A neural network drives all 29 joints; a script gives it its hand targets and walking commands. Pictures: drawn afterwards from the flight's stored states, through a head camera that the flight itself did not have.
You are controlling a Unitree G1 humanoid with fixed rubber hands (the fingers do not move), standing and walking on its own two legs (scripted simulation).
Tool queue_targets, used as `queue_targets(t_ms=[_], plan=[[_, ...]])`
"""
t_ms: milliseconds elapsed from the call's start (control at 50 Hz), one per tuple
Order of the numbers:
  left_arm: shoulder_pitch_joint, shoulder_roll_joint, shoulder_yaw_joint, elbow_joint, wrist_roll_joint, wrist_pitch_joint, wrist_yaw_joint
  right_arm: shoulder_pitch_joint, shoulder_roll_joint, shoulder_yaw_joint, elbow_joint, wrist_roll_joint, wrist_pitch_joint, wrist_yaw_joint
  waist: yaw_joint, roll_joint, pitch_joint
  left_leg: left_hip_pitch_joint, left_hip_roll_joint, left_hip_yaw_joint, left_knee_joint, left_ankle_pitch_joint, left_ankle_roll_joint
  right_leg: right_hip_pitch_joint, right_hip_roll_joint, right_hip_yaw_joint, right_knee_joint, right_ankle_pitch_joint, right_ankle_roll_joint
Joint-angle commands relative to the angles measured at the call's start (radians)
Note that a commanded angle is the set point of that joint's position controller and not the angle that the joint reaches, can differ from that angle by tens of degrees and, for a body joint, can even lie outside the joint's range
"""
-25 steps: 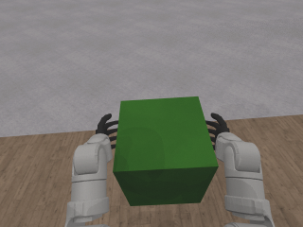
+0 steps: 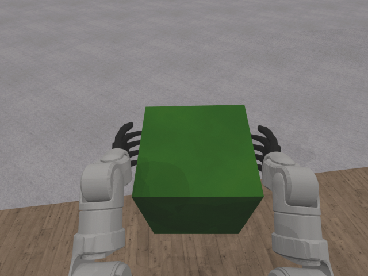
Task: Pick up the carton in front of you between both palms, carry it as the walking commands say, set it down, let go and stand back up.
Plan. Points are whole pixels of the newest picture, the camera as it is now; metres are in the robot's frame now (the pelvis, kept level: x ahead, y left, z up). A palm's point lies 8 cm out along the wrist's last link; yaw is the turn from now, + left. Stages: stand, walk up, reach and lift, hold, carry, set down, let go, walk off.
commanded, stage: carry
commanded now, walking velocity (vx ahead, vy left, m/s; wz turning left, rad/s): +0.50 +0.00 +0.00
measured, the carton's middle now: (195, 175) +0.34 +0.00 +0.05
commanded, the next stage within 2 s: none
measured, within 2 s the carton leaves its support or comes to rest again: neither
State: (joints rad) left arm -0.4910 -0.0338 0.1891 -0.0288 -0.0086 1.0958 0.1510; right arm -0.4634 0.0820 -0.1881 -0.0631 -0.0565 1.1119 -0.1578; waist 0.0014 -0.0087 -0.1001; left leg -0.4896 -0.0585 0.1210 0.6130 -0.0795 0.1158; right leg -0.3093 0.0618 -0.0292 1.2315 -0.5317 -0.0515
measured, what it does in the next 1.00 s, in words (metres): goes down: right foot 0.04 m lower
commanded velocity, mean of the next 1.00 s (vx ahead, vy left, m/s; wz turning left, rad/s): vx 0.50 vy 0.00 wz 0.00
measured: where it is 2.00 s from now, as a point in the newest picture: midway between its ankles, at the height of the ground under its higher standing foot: (181, 153)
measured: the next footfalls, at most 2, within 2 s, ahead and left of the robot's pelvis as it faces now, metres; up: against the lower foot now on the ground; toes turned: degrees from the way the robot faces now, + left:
right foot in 0.48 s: +0.44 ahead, -0.06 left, -0.04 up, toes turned -1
left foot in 1.02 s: +0.76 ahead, +0.07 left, -0.08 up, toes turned +3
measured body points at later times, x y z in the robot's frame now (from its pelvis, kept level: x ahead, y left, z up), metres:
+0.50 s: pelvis +0.30 -0.01 -0.04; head +0.30 -0.02 +0.41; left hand +0.64 +0.14 +0.08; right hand +0.65 -0.16 +0.07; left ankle +0.09 +0.05 -0.69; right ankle +0.41 -0.06 -0.76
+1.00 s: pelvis +0.60 +0.01 -0.06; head +0.59 +0.01 +0.39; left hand +0.93 +0.18 +0.07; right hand +0.94 -0.13 +0.06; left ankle +0.73 +0.07 -0.79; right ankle +0.41 -0.06 -0.75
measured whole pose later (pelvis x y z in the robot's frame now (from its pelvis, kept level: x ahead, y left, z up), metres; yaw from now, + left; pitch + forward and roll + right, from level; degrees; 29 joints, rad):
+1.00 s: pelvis +0.60 +0.01 -0.06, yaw +0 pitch +4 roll -1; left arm -0.47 -0.08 0.19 -0.07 0.01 1.07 0.14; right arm -0.42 0.08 -0.21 -0.14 -0.06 1.11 -0.14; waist 0.07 0.02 -0.11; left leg -0.49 -0.02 0.11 0.41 0.17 0.08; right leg -0.08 0.08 -0.07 0.66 -0.49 -0.10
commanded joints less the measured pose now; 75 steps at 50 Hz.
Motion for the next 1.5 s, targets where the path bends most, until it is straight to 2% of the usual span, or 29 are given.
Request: queue_targets(t_ms=[0,80,200,340,380,420,440,460,480,500,520,560,580,620,740,900,940,960,980,1000,1020,1040,1060,1080,1120,1160,1280,1420,1480], plan=[[-0.573,-0.84,-0.578,-0.089,-0.222,0.029,-0.067,-0.614,0.748,0.592,-0.115,0.288,0.004,0.076,-0.047,0.05,-0.346,0.588,0.351,-0.582,-0.208,0.086,0.152,-0.447,-0.062,0.064,0.122,0.07,-0.002],[-0.566,-0.918,-0.578,-0.068,-0.174,0.002,-0.084,-0.744,0.888,0.668,-0.137,0.371,-0.028,0.122,-0.016,0.061,-0.319,0.416,0.305,-0.434,-0.259,0.117,0.101,-0.353,-0.104,0.04,-0.076,0.16,0.022],[-0.54,-0.924,-0.635,-0.101,-0.17,-0.025,-0.09,-0.671,0.886,0.679,-0.125,0.364,-0.051,0.134,-0.057,0.097,-0.331,0.606,0.259,-0.296,-0.19,0.538,0.062,-0.496,-0.108,-0.003,-0.283,0.375,0.028],[-0.489,-0.862,-0.635,-0.094,-0.167,0.0,-0.093,-0.552,0.814,0.647,-0.075,0.317,-0.032,0.13,-0.106,0.112,-0.254,0.678,0.156,-0.186,-0.127,0.609,0.022,-0.4,-0.024,-0.104,-0.683,0.644,-0.007],[-0.472,-0.846,-0.614,-0.072,-0.156,0.006,-0.096,-0.546,0.811,0.641,-0.052,0.308,-0.028,0.131,-0.084,0.124,-0.242,0.628,0.157,-0.164,-0.074,0.593,0.006,-0.255,-0.013,-0.105,-0.793,0.719,-0.032],[-0.438,-0.827,-0.584,-0.038,-0.138,0.006,-0.097,-0.556,0.822,0.64,-0.033,0.306,-0.026,0.132,-0.011,0.124,-0.289,0.554,0.155,-0.119,0.112,0.637,-0.032,-0.009,0.002,-0.12,-0.848,0.731,-0.049],[-0.428,-0.824,-0.569,-0.025,-0.125,0.005,-0.097,-0.568,0.824,0.637,-0.022,0.305,-0.026,0.131,0.039,0.076,-0.326,0.441,0.134,-0.074,0.287,0.508,-0.055,0.173,-0.041,-0.092,-0.866,0.77,-0.049],[-0.396,-0.809,-0.547,-0.002,-0.111,0.004,-0.099,-0.593,0.821,0.634,-0.015,0.303,-0.025,0.129,0.053,-0.036,-0.377,0.23,0.089,-0.051,0.475,0.076,-0.061,0.384,-0.19,0.066,-0.723,1.045,-0.041],[-0.422,-0.784,-0.525,0.016,-0.098,0.003,-0.092,-0.586,0.843,0.628,0.013,0.302,-0.019,0.127,0.056,-0.257,-0.454,-0.078,-0.035,-0.091,0.737,-0.515,-0.109,0.657,-0.433,0.436,-0.627,1.285,-0.183],[-0.413,-0.801,-0.539,0.017,-0.118,0.001,-0.09,-0.568,0.835,0.619,-0.004,0.289,-0.022,0.12,0.085,-0.261,-0.513,-0.249,-0.033,-0.159,0.902,-0.532,-0.097,0.7,-0.489,0.613,-0.71,0.843,-0.321],[-0.432,-0.862,-0.571,-0.009,-0.151,-0.009,-0.097,-0.607,0.848,0.619,-0.037,0.286,-0.026,0.115,0.081,-0.166,-0.446,-0.295,0.019,-0.178,0.868,-0.47,-0.069,0.591,-0.416,0.594,-0.781,0.578,-0.292],[-0.578,-0.962,-0.648,-0.092,-0.229,-0.028,-0.12,-0.652,0.896,0.608,-0.058,0.267,-0.046,0.108,0.044,-0.031,-0.332,-0.243,0.068,-0.16,0.71,-0.368,-0.067,0.35,-0.346,0.439,-0.842,0.534,-0.221],[-0.63,-0.998,-0.681,-0.112,-0.264,-0.041,-0.129,-0.647,0.91,0.603,-0.06,0.252,-0.056,0.106,0.033,-0.011,-0.324,-0.185,0.086,-0.163,0.644,-0.344,-0.072,0.268,-0.333,0.398,-0.864,0.504,-0.203],[-0.655,-1.022,-0.712,-0.132,-0.302,-0.064,-0.141,-0.614,0.917,0.617,-0.064,0.239,-0.076,0.105,0.028,-0.037,-0.326,-0.151,0.096,-0.141,0.548,-0.312,-0.083,0.223,-0.311,0.342,-0.872,0.562,-0.18],[-0.528,-0.959,-0.724,-0.133,-0.298,-0.077,-0.143,-0.522,0.859,0.649,-0.107,0.221,-0.102,0.091,0.066,-0.083,-0.357,-0.285,0.104,-0.094,0.319,-0.062,-0.092,0.422,-0.261,0.202,-0.786,1.032,-0.127],[-0.452,-0.821,-0.658,-0.116,-0.253,-0.027,-0.113,-0.506,0.726,0.632,-0.147,0.225,-0.037,0.078,0.117,-0.098,-0.241,-0.143,0.023,0.001,-0.132,0.242,-0.052,0.456,-0.172,0.092,-0.711,0.969,-0.1],[-0.447,-0.797,-0.638,-0.088,-0.241,-0.009,-0.105,-0.495,0.687,0.594,-0.122,0.212,-0.016,0.074,0.08,-0.106,-0.244,0.037,0.01,0.009,-0.209,0.27,-0.023,0.386,-0.173,0.067,-0.613,1.002,-0.077],[-0.459,-0.791,-0.632,-0.078,-0.24,0.0,-0.102,-0.479,0.669,0.571,-0.1,0.202,-0.008,0.07,0.032,-0.09,-0.275,0.183,0.004,0.025,-0.258,0.297,-0.018,0.342,-0.159,0.027,-0.5,1.016,-0.05],[-0.482,-0.784,-0.628,-0.069,-0.237,0.007,-0.098,-0.467,0.647,0.547,-0.086,0.191,-0.001,0.066,-0.019,-0.057,-0.319,0.371,0.051,-0.001,-0.242,0.324,-0.023,0.234,-0.133,-0.016,-0.331,0.878,-0.025],[-0.5,-0.776,-0.615,-0.058,-0.232,0.016,-0.093,-0.446,0.621,0.525,-0.072,0.183,0.008,0.062,-0.027,0.055,-0.371,0.597,0.215,-0.17,-0.092,0.612,-0.038,0.004,-0.092,-0.047,-0.129,0.439,-0.002],[-0.505,-0.778,-0.613,-0.042,-0.236,0.031,-0.088,-0.473,0.59,0.504,-0.046,0.172,0.013,0.052,-0.048,0.275,-0.442,0.852,0.455,-0.566,-0.04,0.753,0.149,-0.325,0.038,-0.02,0.145,-0.058,0.057],[-0.509,-0.779,-0.603,-0.053,-0.239,0.037,-0.081,-0.48,0.615,0.513,-0.032,0.192,0.015,0.049,-0.08,0.26,-0.49,0.884,0.493,-0.723,-0.114,0.341,0.262,-0.482,0.006,0.047,0.283,-0.061,0.046],[-0.553,-0.805,-0.593,-0.077,-0.238,0.037,-0.076,-0.507,0.679,0.537,-0.048,0.227,0.012,0.058,-0.071,0.173,-0.43,0.765,0.415,-0.696,-0.178,0.111,0.23,-0.517,-0.03,0.063,0.251,-0.001,0.01],[-0.578,-0.844,-0.579,-0.074,-0.226,0.033,-0.074,-0.583,0.744,0.569,-0.076,0.261,0.007,0.072,-0.055,0.066,-0.366,0.631,0.376,-0.617,-0.216,0.032,0.179,-0.48,-0.064,0.067,0.173,0.069,0.003],[-0.584,-0.898,-0.564,-0.073,-0.196,0.014,-0.079,-0.715,0.855,0.633,-0.124,0.331,-0.012,0.103,-0.02,0.026,-0.304,0.437,0.337,-0.507,-0.272,-0.001,0.128,-0.381,-0.105,0.061,0.029,0.129,0.01],[-0.584,-0.932,-0.575,-0.067,-0.174,-0.004,-0.088,-0.763,0.911,0.668,-0.127,0.369,-0.035,0.124,-0.012,0.056,-0.3,0.378,0.306,-0.433,-0.292,0.028,0.106,-0.345,-0.113,0.034,-0.048,0.18,0.024],[-0.521,-0.928,-0.63,-0.089,-0.16,-0.034,-0.092,-0.659,0.898,0.681,-0.11,0.362,-0.061,0.136,-0.057,0.095,-0.328,0.621,0.265,-0.3,-0.21,0.512,0.066,-0.527,-0.12,-0.014,-0.23,0.364,0.039],[-0.497,-0.857,-0.644,-0.121,-0.172,-0.008,-0.087,-0.562,0.805,0.655,-0.108,0.327,-0.038,0.126,-0.1,0.111,-0.248,0.703,0.173,-0.185,-0.155,0.657,0.026,-0.455,-0.03,-0.123,-0.614,0.567,0.004],[-0.468,-0.825,-0.616,-0.092,-0.157,0.008,-0.088,-0.551,0.79,0.645,-0.081,0.316,-0.025,0.125,-0.05,0.161,-0.269,0.604,0.176,-0.133,-0.058,0.779,-0.02,-0.134,0.019,-0.158,-0.779,0.653,-0.033]])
